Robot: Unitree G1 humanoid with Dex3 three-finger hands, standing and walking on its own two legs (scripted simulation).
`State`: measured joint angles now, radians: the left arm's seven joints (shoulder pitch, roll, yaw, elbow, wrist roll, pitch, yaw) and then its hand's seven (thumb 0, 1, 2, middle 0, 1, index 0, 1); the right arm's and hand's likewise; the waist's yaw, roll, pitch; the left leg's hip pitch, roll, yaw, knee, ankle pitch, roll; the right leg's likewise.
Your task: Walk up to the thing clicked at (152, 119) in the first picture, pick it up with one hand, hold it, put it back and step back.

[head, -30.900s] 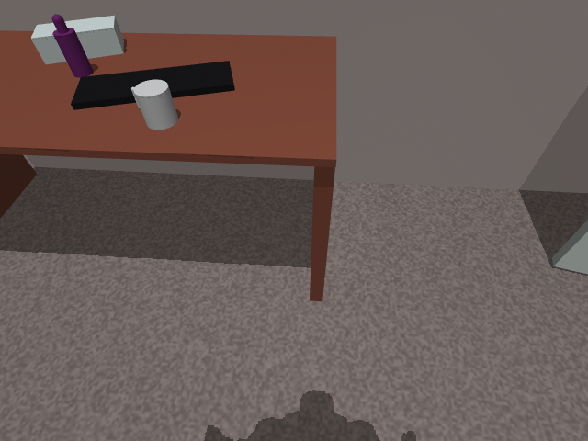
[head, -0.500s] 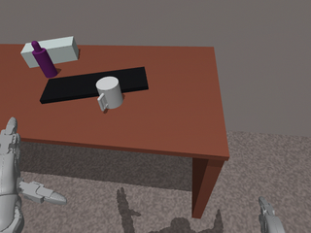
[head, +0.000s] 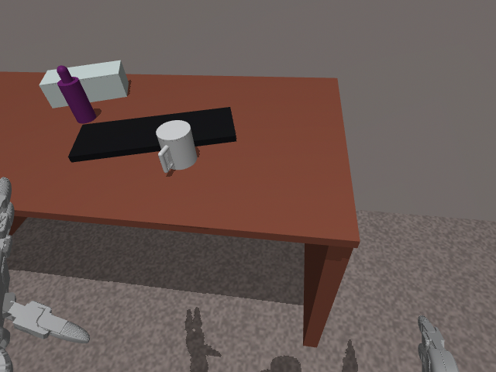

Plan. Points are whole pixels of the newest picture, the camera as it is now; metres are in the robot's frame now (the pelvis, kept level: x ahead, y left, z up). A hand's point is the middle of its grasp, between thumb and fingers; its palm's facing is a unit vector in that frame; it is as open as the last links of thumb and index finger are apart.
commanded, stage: home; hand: left
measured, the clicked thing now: (174, 149) +0.59 +0.26 +0.03
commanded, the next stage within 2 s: none
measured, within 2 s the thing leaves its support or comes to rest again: neither
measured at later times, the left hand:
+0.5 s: hand (148, 329) +0.19 +0.21 -0.03, palm faces +0.16 -0.96 -0.22, open 17.5 cm
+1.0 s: hand (173, 333) +0.20 +0.18 -0.08, palm faces +0.09 -0.96 -0.25, open 17.6 cm
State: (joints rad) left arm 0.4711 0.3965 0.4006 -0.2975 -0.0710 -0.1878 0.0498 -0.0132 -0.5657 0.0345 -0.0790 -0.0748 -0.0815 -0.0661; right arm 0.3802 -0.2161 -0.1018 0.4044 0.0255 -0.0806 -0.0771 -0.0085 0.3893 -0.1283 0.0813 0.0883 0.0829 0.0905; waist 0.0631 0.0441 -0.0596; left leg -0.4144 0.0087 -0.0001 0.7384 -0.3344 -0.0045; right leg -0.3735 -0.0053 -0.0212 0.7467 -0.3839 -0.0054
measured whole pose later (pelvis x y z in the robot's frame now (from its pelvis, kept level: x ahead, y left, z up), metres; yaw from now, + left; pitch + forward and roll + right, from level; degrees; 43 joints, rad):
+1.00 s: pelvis +0.03 +0.00 -0.01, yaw -1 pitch +6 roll -1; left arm 0.39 0.18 0.00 0.28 -0.01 -0.01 0.11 -0.01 -0.58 0.03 -0.05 -0.05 -0.05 -0.05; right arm 0.27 -0.22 0.01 0.59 0.02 -0.08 -0.09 0.01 -0.90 -0.91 0.21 0.30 0.21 0.30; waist -0.02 0.02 -0.07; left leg -0.50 0.03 0.01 0.82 -0.41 0.00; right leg -0.45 0.01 -0.01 0.79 -0.43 0.00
